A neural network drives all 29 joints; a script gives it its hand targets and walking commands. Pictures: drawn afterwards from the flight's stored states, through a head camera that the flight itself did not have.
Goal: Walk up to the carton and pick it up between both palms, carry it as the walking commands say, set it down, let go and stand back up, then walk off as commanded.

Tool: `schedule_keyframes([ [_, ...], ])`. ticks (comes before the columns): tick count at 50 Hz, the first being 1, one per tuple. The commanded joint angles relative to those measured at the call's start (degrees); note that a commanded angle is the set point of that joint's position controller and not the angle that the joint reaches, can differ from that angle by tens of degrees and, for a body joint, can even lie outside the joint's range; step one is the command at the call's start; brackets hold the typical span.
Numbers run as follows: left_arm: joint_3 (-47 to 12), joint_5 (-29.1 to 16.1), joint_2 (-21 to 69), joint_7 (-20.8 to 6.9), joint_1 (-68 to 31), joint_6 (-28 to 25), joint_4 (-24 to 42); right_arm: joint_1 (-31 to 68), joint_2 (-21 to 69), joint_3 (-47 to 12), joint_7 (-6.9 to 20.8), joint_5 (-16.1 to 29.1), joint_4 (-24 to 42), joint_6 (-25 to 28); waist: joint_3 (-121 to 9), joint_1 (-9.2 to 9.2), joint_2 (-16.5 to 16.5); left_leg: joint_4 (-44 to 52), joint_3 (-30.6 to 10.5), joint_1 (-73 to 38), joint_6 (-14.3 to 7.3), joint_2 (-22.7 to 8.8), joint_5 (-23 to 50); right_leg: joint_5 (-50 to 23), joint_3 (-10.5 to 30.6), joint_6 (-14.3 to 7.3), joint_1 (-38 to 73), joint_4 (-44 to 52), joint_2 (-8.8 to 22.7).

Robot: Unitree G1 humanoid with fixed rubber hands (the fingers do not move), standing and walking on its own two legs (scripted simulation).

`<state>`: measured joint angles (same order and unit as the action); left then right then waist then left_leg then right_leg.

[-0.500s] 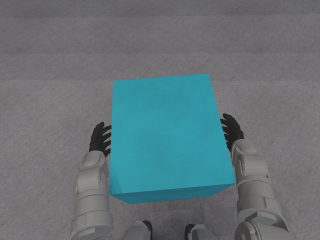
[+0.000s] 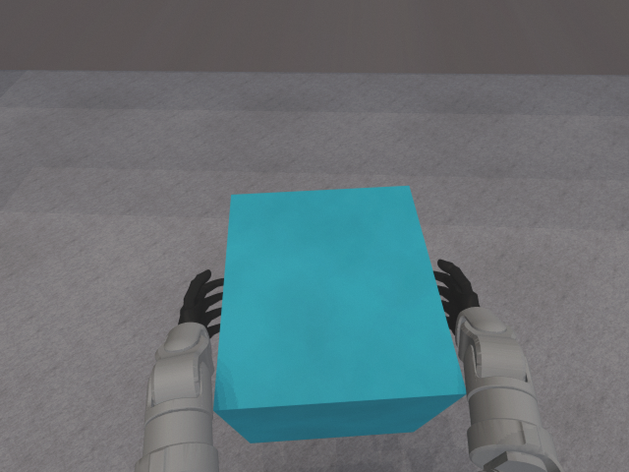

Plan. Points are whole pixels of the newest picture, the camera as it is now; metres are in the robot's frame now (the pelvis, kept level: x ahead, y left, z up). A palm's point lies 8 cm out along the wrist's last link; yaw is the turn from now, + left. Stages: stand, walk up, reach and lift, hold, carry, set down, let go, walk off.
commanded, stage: reach and lift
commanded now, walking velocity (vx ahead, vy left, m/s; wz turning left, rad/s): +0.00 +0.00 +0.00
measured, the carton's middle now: (326, 319) +0.36 +0.02 -0.07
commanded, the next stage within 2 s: hold in 1.92 s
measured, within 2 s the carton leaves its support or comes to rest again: neither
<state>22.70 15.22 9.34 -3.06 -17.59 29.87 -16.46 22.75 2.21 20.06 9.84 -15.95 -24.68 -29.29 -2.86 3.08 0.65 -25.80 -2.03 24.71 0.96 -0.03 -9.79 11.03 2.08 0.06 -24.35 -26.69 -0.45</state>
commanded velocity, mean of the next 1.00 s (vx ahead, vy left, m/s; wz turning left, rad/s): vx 0.00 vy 0.00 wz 0.00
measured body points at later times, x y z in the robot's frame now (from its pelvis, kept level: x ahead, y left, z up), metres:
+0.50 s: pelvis +0.01 +0.00 +0.01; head -0.02 -0.01 +0.46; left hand +0.29 +0.19 +0.05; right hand +0.32 -0.17 +0.04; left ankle +0.03 +0.13 -0.74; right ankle +0.02 -0.12 -0.74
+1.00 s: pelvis +0.02 +0.01 +0.01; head -0.01 +0.00 +0.46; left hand +0.31 +0.18 +0.05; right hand +0.31 -0.18 +0.04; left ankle +0.03 +0.13 -0.74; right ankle +0.02 -0.12 -0.74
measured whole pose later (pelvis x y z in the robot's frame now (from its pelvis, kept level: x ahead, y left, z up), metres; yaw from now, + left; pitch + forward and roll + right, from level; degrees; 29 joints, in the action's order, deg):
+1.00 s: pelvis +0.02 +0.01 +0.01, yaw +0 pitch -6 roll +0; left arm 15.7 14.4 7.4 -3.5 -11.7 41.4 -7.7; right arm 13.6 2.1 14.1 7.7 -13.0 -11.9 -41.0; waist 2.1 -1.1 0.4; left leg -17.3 -2.2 2.8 0.2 0.3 -9.0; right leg 9.6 2.1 0.6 -1.6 -16.7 0.2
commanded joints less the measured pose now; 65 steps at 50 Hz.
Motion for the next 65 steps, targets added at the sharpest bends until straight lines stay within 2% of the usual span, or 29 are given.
schedule_keyframes([
  [1,-36.5,-11.4,51.3,-13.0,-27.1,1.0,-1.4,27.0,50.3,-31.5,12.0,11.3,2.5,1.3,-24.7,-0.04,-1.3,2.3,-0.2,-17.7,0.1,5.5,13.7,-11.7,0.8,-1.8,12.2,4.2,-4.9],
  [11,-36.9,-12.2,49.8,-12.1,-23.7,5.2,1.5,23.7,49.4,-33.8,11.2,12.5,6.5,-2.2,-17.2,-0.13,-1.1,6.6,-0.6,-21.6,0.4,5.3,13.3,-11.9,1.4,-1.5,17.0,8.0,-4.7],
  [19,-39.6,-13.4,48.4,-11.8,-22.9,8.6,6.9,22.6,49.5,-36.9,10.4,14.3,12.0,-5.4,-13.7,-0.68,-1.2,8.6,-0.8,-24.2,0.1,5.0,11.7,-11.4,1.6,-1.1,20.6,10.2,-4.4],
  [24,-40.3,-13.3,46.4,-11.7,-22.7,10.7,9.2,22.6,48.5,-37.7,9.8,14.8,14.7,-7.5,-10.2,-1.03,-1.2,10.0,-0.9,-25.0,-0.1,4.9,8.2,-8.4,1.5,-0.9,21.8,11.7,-4.0],
  [28,-38.8,-12.6,44.7,-11.8,-24.2,11.5,8.0,23.9,47.5,-35.9,9.4,14.3,13.6,-8.4,-6.6,-1.62,-1.5,10.5,-0.9,-24.2,-0.4,4.9,3.2,-3.9,1.5,-1.0,21.5,12.5,-3.5],
  [31,-38.8,-12.9,44.9,-12.1,-26.0,11.2,7.2,25.2,47.9,-35.3,9.1,14.3,13.1,-8.4,-6.4,-2.30,-1.8,10.1,-0.8,-23.7,-0.6,5.0,2.0,-3.3,1.8,-0.9,22.0,12.4,-3.3],
  [36,-40.0,-13.8,45.6,-12.4,-26.4,10.6,7.4,25.0,48.5,-36.2,8.7,15.1,14.2,-8.4,-9.3,-3.23,-1.6,9.4,-1.0,-24.3,-0.8,5.2,4.8,-7.2,1.9,-0.8,23.9,11.7,-3.5],
  [46,-41.3,-13.9,44.5,-11.6,-22.7,10.3,10.4,21.6,46.6,-38.4,8.2,16.1,18.5,-8.8,-10.5,-3.60,-1.0,9.7,-2.0,-25.9,-0.5,5.3,10.6,-12.5,1.6,-0.6,25.3,11.3,-4.2],
  [65,-43.4,-14.2,40.9,-10.2,-16.1,11.0,16.4,14.0,43.8,-40.1,6.2,15.4,24.7,-9.5,-9.2,-4.06,-0.6,10.1,-2.5,-27.7,-0.1,5.2,15.1,-14.5,1.7,-0.7,25.8,11.5,-4.8],
])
